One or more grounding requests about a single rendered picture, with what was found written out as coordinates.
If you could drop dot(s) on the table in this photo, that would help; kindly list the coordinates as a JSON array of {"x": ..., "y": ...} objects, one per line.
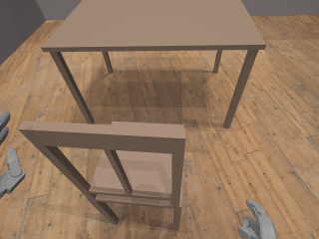
[{"x": 156, "y": 25}]

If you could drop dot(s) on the right robot hand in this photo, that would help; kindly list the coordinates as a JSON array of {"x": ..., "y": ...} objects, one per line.
[{"x": 261, "y": 228}]

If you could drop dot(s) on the left robot hand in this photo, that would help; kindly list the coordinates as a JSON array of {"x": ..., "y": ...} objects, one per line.
[{"x": 10, "y": 179}]

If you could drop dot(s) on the chair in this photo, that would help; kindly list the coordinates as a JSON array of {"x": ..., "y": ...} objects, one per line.
[{"x": 141, "y": 162}]

